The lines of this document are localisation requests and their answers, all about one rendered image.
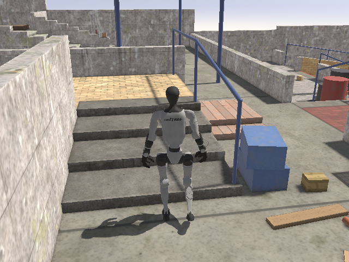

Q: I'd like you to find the left robot foot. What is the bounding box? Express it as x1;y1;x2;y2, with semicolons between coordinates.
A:
163;208;170;222

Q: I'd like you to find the robot right forearm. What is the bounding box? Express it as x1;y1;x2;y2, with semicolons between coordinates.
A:
195;131;206;153

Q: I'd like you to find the robot left hand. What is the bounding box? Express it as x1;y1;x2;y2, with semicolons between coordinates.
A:
141;155;154;168

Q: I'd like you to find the robot right shin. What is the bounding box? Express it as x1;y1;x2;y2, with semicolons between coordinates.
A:
185;177;193;214

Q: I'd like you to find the robot left upper arm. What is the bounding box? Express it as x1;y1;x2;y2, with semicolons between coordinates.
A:
148;110;162;141

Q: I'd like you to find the robot left forearm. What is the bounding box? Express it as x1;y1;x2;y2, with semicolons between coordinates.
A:
143;133;153;157

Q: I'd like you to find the robot right upper arm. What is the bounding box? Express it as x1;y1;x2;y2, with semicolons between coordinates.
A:
184;110;200;139

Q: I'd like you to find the robot right hand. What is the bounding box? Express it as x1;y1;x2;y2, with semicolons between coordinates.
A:
195;151;208;163

